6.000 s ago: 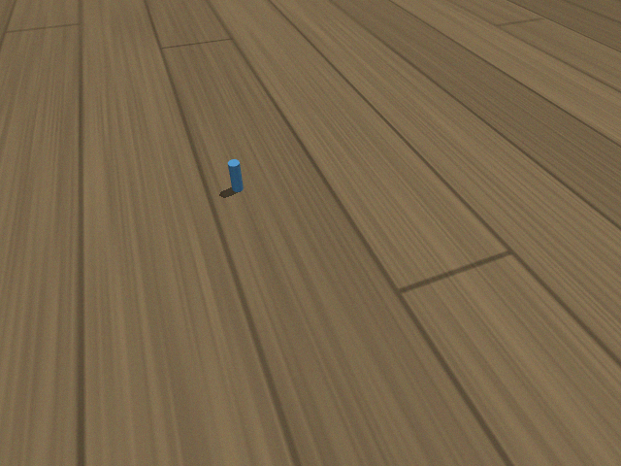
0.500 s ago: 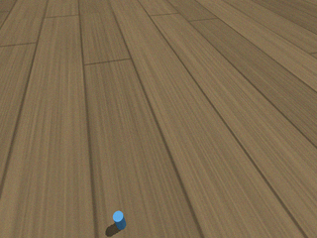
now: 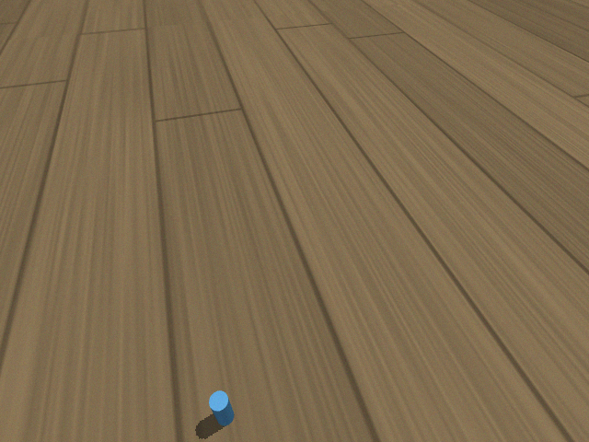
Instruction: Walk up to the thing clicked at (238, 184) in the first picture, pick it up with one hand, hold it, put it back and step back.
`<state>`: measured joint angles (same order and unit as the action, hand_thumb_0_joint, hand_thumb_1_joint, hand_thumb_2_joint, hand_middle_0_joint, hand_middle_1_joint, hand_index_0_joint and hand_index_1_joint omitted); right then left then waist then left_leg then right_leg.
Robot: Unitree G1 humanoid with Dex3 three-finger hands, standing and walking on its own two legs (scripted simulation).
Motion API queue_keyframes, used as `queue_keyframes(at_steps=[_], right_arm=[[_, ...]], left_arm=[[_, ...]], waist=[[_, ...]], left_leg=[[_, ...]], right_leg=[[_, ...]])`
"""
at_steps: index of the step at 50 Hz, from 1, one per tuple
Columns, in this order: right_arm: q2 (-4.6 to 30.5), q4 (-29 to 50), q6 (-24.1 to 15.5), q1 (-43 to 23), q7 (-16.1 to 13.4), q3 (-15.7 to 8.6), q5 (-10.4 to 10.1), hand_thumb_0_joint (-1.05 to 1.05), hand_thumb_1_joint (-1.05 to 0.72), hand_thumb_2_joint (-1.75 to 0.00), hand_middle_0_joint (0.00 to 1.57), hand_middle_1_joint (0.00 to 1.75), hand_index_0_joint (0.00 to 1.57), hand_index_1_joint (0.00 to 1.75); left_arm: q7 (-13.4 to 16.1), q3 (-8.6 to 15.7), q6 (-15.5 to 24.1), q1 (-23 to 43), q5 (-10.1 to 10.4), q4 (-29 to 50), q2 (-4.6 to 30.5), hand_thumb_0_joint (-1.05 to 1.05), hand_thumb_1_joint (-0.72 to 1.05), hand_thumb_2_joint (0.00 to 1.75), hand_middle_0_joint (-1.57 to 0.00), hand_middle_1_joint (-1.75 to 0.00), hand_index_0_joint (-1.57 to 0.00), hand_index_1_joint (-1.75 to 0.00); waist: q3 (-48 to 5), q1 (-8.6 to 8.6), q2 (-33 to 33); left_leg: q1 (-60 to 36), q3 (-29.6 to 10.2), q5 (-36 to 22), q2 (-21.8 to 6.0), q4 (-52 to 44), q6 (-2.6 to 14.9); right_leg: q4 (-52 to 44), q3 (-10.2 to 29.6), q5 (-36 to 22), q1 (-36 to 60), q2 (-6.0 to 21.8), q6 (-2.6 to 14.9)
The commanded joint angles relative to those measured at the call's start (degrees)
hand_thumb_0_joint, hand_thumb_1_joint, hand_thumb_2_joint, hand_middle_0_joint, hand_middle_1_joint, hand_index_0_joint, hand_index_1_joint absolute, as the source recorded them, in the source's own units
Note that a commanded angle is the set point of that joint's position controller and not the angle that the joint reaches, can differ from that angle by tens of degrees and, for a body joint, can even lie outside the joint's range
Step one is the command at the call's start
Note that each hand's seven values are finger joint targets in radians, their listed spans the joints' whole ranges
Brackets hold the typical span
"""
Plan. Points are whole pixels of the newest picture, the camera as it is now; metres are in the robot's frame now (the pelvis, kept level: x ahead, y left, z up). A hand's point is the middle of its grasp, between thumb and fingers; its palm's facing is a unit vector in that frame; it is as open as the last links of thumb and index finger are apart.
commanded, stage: stand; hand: left
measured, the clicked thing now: (222, 408) +0.37 +0.21 -0.70
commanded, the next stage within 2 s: go down in 1.76 s
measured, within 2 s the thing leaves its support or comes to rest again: neither
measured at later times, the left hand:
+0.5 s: hand out of the picture +0.07 +0.25 -0.16, palm faces -0.03 -0.94 -0.34, open 7.4 cm
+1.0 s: hand out of the picture +0.08 +0.25 -0.16, palm faces -0.03 -0.94 -0.35, open 7.4 cm
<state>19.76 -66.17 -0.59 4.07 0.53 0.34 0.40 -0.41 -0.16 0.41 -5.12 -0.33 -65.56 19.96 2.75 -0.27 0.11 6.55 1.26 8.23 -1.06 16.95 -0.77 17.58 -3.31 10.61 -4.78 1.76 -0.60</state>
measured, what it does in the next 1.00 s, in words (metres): stands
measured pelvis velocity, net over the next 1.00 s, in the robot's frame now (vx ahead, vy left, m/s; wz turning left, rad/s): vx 0.00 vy -0.01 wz -0.01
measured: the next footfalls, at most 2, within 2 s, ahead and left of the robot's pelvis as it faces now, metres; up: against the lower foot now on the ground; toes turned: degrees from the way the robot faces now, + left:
none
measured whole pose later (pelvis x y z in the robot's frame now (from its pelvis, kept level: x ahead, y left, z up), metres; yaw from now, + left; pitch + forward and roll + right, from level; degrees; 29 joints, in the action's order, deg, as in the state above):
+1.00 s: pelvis +0.00 -0.01 +0.00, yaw +0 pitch -2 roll +0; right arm 20.1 -65.3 -0.4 5.9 0.4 0.9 0.5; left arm -0.4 -0.2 0.4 -6.2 -0.3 -64.8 20.4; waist 2.7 -0.3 0.2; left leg 6.5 1.3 8.9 -2.0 17.4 -1.5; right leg 17.7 -3.3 11.1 -4.7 0.8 0.1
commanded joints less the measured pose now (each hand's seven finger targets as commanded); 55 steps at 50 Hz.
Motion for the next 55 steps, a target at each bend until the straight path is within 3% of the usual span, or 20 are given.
queue_keyframes(at_steps=[1,15,55], right_arm=[[12.06,3.29,-1.31,-2.86,-0.84,-2.37,0.11,0.00,-0.90,-0.90,0.20,0.30,0.20,0.30],[11.74,3.24,-1.08,-1.25,-0.71,-2.06,0.19,0.00,-0.90,-0.90,0.20,0.30,0.20,0.30],[12.27,4.01,-1.20,-0.87,-1.03,-1.75,0.19,0.00,-0.90,-0.90,0.20,0.30,0.20,0.30]], left_arm=[[0.82,2.48,1.37,2.37,-0.10,3.30,12.42,0.00,0.90,0.90,-0.20,-0.30,-0.20,-0.30],[0.77,2.41,1.34,1.78,-0.08,3.26,12.65,0.00,0.90,0.90,-0.20,-0.30,-0.20,-0.30],[0.74,2.49,1.19,0.92,-0.18,3.86,12.67,0.00,0.90,0.90,-0.20,-0.30,-0.20,-0.30]], waist=[[-5.22,0.18,-0.27],[-3.08,-0.06,-0.41],[-4.69,0.40,0.32]], left_leg=[[-2.29,-5.33,-7.95,-7.26,-1.72,1.20],[0.04,-5.54,-3.60,-6.71,-2.21,1.01],[-1.96,-5.03,-8.04,-7.47,-1.43,1.12]], right_leg=[[-3.32,5.73,-6.05,-0.52,6.92,1.35],[-4.33,6.00,-2.98,-1.48,6.70,1.34],[-3.04,6.26,-8.25,-0.07,6.81,1.89]])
